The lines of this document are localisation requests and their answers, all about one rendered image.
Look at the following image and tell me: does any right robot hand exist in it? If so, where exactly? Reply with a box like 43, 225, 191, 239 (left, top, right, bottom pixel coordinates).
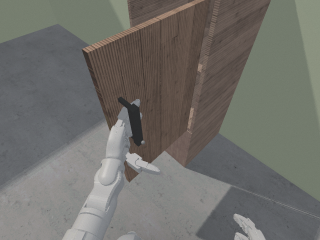
233, 214, 266, 240

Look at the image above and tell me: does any left robot forearm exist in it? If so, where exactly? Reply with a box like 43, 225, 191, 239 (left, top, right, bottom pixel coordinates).
62, 158, 125, 240

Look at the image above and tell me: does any handle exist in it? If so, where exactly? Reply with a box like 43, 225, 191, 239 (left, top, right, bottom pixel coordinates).
118, 97, 143, 147

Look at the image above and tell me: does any left robot shin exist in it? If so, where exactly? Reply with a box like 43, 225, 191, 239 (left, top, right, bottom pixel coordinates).
127, 231, 138, 236

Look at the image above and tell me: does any left robot hand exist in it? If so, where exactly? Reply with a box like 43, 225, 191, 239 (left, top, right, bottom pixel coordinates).
105, 99, 161, 175

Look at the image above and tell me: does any cupboard door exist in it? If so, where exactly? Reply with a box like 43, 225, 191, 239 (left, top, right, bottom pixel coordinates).
82, 0, 210, 182

